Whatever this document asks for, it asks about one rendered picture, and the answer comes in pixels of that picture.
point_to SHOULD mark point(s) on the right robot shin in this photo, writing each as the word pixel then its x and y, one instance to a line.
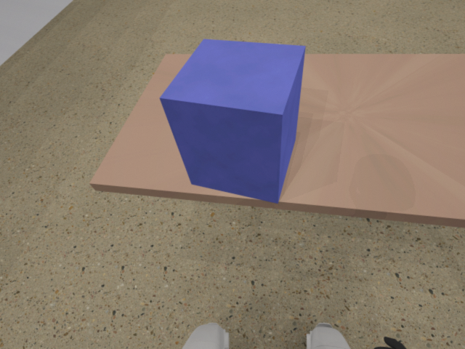
pixel 324 324

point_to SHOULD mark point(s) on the carton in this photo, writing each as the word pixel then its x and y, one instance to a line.
pixel 233 111

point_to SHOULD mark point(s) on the table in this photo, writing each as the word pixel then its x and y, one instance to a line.
pixel 378 136

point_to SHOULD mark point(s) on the right robot thigh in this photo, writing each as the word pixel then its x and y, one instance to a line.
pixel 326 338

